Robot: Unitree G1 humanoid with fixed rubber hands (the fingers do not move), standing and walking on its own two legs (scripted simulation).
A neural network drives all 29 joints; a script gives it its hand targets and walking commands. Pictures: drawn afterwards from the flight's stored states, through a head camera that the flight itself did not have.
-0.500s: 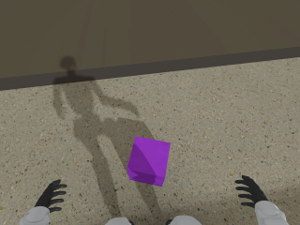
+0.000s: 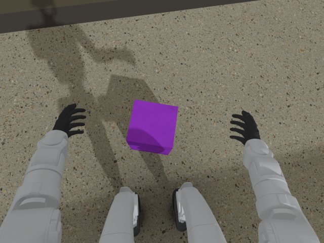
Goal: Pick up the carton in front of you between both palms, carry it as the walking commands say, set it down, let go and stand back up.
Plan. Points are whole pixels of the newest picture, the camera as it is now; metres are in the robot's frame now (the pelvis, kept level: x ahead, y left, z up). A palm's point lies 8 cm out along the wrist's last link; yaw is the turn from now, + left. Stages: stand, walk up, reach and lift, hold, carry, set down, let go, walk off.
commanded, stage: reach and lift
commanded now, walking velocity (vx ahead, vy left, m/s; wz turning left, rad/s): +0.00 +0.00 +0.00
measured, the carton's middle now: (152, 129) +0.49 -0.01 -0.57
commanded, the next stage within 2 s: none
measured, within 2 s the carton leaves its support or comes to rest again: neither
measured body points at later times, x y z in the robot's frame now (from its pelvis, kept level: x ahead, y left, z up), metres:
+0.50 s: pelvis -0.03 +0.02 -0.05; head +0.29 +0.03 +0.26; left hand +0.56 +0.18 -0.15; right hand +0.47 -0.21 -0.15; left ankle +0.05 +0.11 -0.66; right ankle +0.05 -0.13 -0.66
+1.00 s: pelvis -0.05 +0.00 -0.21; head +0.32 +0.02 +0.05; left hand +0.53 +0.18 -0.38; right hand +0.46 -0.20 -0.38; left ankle +0.05 +0.12 -0.66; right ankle +0.05 -0.13 -0.66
